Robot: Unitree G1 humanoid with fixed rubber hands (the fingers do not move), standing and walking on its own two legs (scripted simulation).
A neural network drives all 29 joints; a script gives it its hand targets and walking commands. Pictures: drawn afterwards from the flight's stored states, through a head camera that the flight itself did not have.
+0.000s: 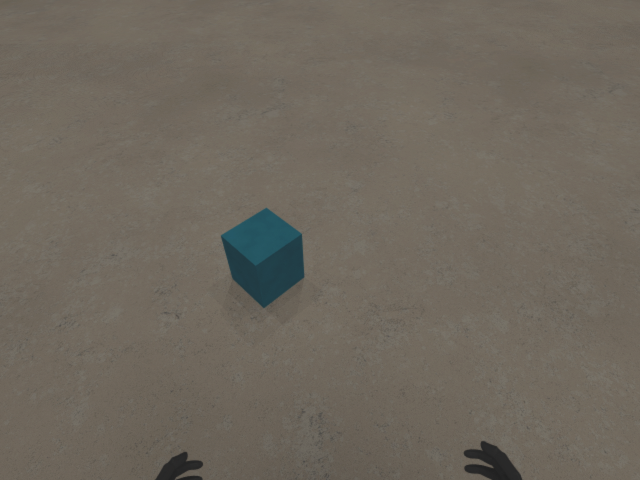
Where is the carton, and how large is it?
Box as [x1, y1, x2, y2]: [221, 208, 303, 307]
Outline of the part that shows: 266,208 221,235 233,279 263,307 303,277 301,234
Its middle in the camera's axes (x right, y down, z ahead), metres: -0.21 +0.07 +1.47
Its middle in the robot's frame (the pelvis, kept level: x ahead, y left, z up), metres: +1.02 +0.23 -0.63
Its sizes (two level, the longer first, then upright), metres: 0.210 0.200 0.250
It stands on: the floor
